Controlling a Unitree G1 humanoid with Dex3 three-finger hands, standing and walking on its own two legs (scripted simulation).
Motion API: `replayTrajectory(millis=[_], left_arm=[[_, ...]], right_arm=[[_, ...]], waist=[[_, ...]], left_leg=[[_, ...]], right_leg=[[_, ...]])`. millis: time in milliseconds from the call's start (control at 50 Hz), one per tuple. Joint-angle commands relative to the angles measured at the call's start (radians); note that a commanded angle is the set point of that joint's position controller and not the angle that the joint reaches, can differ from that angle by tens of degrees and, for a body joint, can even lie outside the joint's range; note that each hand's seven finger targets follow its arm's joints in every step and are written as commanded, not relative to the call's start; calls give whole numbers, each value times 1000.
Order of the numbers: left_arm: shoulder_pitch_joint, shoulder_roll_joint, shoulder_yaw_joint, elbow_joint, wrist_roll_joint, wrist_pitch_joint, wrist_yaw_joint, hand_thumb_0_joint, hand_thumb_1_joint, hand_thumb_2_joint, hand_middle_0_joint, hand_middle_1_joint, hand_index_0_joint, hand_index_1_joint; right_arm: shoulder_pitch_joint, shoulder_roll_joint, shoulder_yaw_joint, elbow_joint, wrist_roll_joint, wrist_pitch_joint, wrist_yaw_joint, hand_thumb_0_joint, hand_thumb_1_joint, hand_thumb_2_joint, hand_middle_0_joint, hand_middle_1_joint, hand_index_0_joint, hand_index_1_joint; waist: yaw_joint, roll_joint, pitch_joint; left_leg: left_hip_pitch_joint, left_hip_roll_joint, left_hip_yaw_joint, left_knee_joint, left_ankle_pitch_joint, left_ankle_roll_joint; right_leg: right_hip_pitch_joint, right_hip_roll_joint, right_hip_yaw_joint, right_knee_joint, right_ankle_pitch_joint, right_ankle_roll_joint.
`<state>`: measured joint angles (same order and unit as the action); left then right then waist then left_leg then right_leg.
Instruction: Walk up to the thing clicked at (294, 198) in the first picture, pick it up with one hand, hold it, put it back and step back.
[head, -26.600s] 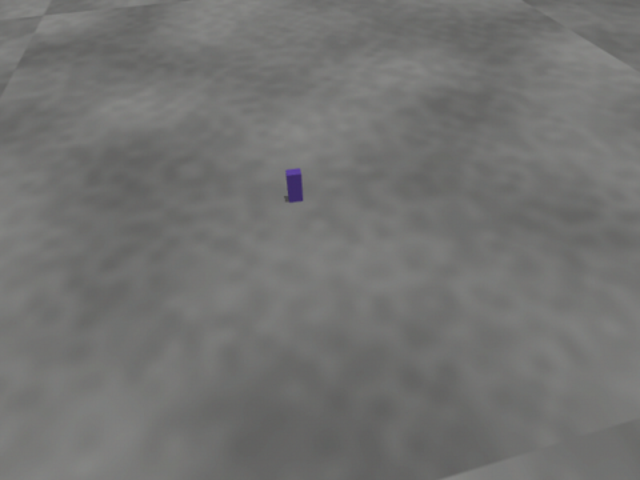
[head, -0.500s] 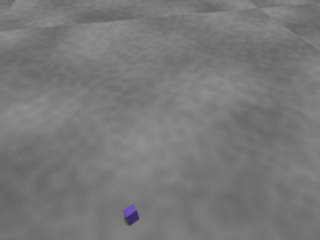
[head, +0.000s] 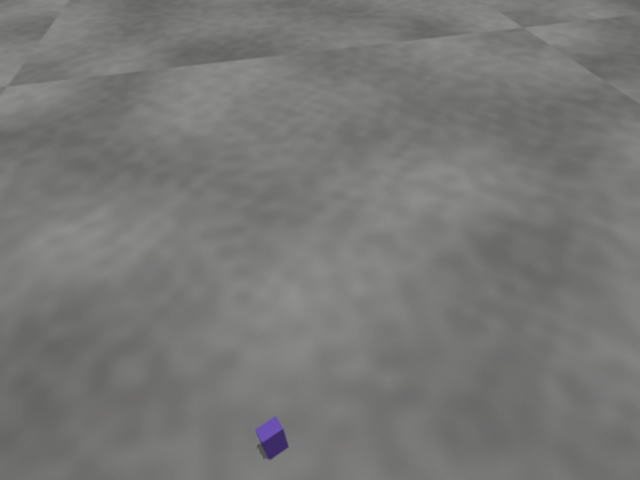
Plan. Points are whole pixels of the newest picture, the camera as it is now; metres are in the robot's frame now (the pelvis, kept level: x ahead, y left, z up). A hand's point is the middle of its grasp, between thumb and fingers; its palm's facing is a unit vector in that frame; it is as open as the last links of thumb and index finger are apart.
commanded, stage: stand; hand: left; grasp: from the side
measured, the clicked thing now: (272, 438) +0.40 +0.19 -0.70
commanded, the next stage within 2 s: step back in 1.40 s
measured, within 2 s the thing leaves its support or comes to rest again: neither
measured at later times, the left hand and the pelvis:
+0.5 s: hand out of the picture +0.07 +0.24 -0.16, palm faces -0.03 -0.94 -0.34, open 7.4 cm; pelvis +0.01 +0.00 +0.00, yaw +0 degrees
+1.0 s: hand out of the picture +0.09 +0.24 -0.15, palm faces -0.02 -0.94 -0.34, open 7.4 cm; pelvis +0.02 +0.00 +0.00, yaw -1 degrees
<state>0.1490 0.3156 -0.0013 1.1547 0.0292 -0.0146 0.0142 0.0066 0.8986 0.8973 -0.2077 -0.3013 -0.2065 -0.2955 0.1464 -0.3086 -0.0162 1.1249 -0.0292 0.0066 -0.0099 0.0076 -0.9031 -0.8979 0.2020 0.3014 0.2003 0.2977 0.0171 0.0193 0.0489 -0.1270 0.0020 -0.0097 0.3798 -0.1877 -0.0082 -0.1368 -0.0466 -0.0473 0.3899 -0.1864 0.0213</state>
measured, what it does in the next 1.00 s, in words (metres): stands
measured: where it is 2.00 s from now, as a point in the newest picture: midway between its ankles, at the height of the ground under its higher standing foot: outside the picture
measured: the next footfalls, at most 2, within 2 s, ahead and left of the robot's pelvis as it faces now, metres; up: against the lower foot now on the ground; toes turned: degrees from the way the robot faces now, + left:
none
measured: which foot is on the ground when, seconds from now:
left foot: down 0.00-1.00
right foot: down 0.00-1.00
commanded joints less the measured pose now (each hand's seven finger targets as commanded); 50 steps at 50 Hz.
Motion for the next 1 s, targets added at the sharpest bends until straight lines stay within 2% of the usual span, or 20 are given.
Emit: replayTrajectory(millis=[0,80,180,220,240,300,320,400,440,480,520,640,740,800,820,880,980], left_arm=[[-39,210,43,-38,-5,-14,15,0,900,900,-200,-300,-200,-301],[-58,209,42,-37,-5,-17,13,0,900,900,-200,-300,-200,-301],[-63,211,40,-31,-6,-17,11,0,900,900,-200,-300,-200,-301],[-69,211,41,-32,-8,-19,11,0,900,900,-200,-300,-200,-301],[-69,211,40,-32,-7,-18,10,0,900,900,-200,-300,-200,-301],[-77,214,41,-31,-12,-18,10,0,900,900,-200,-300,-200,-301],[-78,210,40,-29,-13,-18,8,0,900,900,-200,-300,-200,-301],[-84,215,40,-25,-14,-15,7,0,900,900,-200,-300,-200,-301],[-79,207,38,-26,-11,-16,7,0,900,900,-200,-300,-200,-301],[-85,211,40,-25,-12,-16,7,0,900,900,-200,-300,-200,-301],[-85,216,42,-24,-12,-14,6,0,900,900,-200,-300,-200,-301],[-95,222,44,-37,-14,-19,7,0,900,900,-200,-300,-200,-301],[-96,220,44,-34,-17,-16,4,0,900,900,-200,-300,-200,-301],[-91,218,43,-37,-16,-17,5,0,900,900,-200,-300,-200,-301],[-90,220,44,-40,-15,-18,4,0,900,900,-200,-300,-200,-301],[-90,220,45,-42,-15,-18,4,0,900,900,-200,-300,-200,-300],[-86,215,42,-39,-16,-17,2,0,900,900,-200,-300,-200,-300]], right_arm=[[-29,-189,-33,-47,4,-23,-9,0,-900,-900,200,300,200,300],[-33,-193,-30,-42,6,-24,-7,0,-900,-900,200,300,200,300],[-40,-200,-25,-38,8,-25,-7,0,-900,-900,200,300,200,300],[-34,-205,-25,-34,8,-27,-8,0,-900,-900,200,300,200,300],[-40,-207,-25,-35,8,-27,-8,0,-900,-900,200,300,200,300],[-38,-211,-21,-29,8,-30,-10,0,-900,-900,200,300,200,300],[-34,-214,-20,-24,10,-32,-11,0,-900,-900,200,300,200,300],[-39,-210,-16,-20,11,-31,-10,0,-900,-900,200,300,200,300],[-52,-221,-20,-26,11,-33,-11,0,-900,-900,200,300,200,300],[-46,-223,-19,-20,12,-32,-11,0,-900,-900,200,300,200,300],[-48,-225,-21,-20,12,-30,-10,0,-900,-900,200,300,200,300],[-61,-223,-20,-25,11,-34,-10,0,-900,-900,200,300,200,300],[-59,-224,-19,-21,11,-35,-9,0,-900,-900,200,300,200,300],[-67,-229,-21,-24,13,-36,-8,0,-900,-900,200,300,200,300],[-66,-233,-22,-26,12,-37,-8,0,-900,-900,200,300,200,300],[-69,-233,-21,-27,14,-37,-8,0,-900,-900,200,300,200,300],[-67,-233,-21,-24,13,-35,-6,0,-900,-900,200,300,200,300]], waist=[[-2,-27,10],[-4,-21,-20],[-4,-21,-16],[-8,-12,-43],[-6,-14,-44],[-8,-8,-62],[-11,1,-60],[-8,-20,-41],[-8,-21,-62],[-11,-17,-60],[-13,-29,-40],[-11,-22,-75],[-14,-22,-58],[-12,-24,-75],[-13,-23,-80],[-12,-18,-82],[-15,-19,-47]], left_leg=[[-59,90,-94,-108,-39,24],[-53,95,-91,-98,6,25],[-49,94,-89,-101,1,24],[-31,104,-87,-94,42,27],[-32,103,-89,-101,49,24],[-10,110,-83,-100,106,25],[-19,109,-81,-104,96,22],[-20,111,-82,-120,85,19],[6,117,-81,-108,130,22],[-7,114,-78,-114,95,22],[-15,111,-80,-122,51,20],[6,121,-75,-113,151,22],[-2,118,-73,-125,123,18],[20,124,-76,-119,147,19],[20,125,-70,-111,163,23],[29,126,-74,-119,178,20],[13,121,-73,-128,108,17]], right_leg=[[-8,-78,102,-108,-69,-30],[17,-83,106,-114,-32,-30],[12,-80,103,-121,-43,-28],[32,-91,111,-117,28,-32],[30,-86,102,-113,24,-31],[49,-93,106,-105,103,-34],[59,-92,107,-104,112,-32],[49,-86,102,-109,78,-30],[48,-90,99,-109,114,-29],[59,-91,103,-114,107,-28],[40,-84,100,-121,45,-26],[71,-97,102,-107,155,-30],[64,-93,98,-114,135,-28],[64,-93,97,-115,138,-29],[71,-98,102,-114,175,-31],[67,-95,96,-108,169,-31],[39,-90,98,-125,109,-27]])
